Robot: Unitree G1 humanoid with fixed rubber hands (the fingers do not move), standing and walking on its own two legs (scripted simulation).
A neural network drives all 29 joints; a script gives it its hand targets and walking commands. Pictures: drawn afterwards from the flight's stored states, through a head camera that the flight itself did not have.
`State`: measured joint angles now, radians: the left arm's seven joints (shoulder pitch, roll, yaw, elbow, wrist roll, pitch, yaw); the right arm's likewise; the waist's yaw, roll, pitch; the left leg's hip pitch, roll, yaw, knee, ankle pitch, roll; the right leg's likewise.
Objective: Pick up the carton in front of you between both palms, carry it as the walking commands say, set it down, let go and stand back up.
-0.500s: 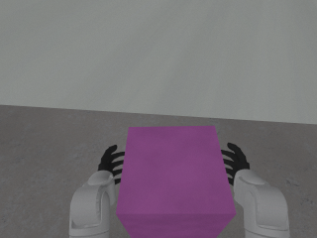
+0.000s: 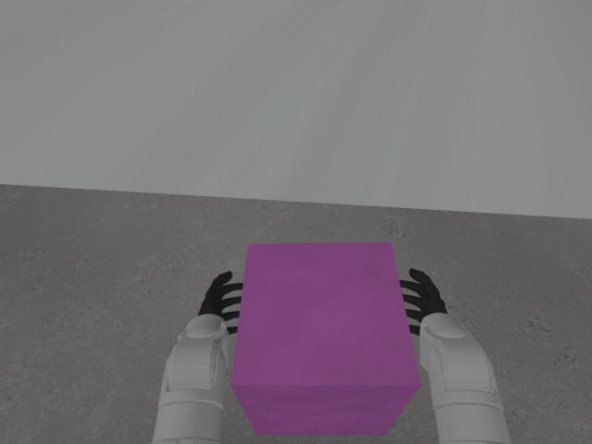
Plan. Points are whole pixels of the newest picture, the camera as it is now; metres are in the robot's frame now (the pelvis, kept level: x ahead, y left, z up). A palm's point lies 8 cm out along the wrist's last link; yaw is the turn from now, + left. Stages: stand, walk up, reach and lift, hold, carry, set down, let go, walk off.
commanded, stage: carry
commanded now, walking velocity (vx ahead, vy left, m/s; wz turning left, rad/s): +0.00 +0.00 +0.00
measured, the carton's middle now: (319, 343) +0.29 +0.00 -0.06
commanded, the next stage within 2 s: hold in 1.52 s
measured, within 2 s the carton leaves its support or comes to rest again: neither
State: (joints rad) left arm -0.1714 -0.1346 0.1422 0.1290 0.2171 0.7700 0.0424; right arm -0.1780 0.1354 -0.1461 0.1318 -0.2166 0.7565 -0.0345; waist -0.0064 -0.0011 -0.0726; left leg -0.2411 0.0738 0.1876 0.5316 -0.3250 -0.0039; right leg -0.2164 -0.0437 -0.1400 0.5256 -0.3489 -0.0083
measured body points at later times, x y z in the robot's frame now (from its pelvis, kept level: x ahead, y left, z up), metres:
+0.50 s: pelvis -0.03 +0.00 +0.00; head -0.04 +0.00 +0.45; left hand +0.27 +0.15 +0.03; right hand +0.27 -0.15 +0.03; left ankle -0.03 +0.11 -0.73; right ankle -0.05 -0.10 -0.73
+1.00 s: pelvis -0.04 +0.01 +0.00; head -0.06 +0.01 +0.45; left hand +0.26 +0.16 +0.03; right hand +0.26 -0.14 +0.03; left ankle -0.03 +0.11 -0.73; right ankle -0.05 -0.10 -0.73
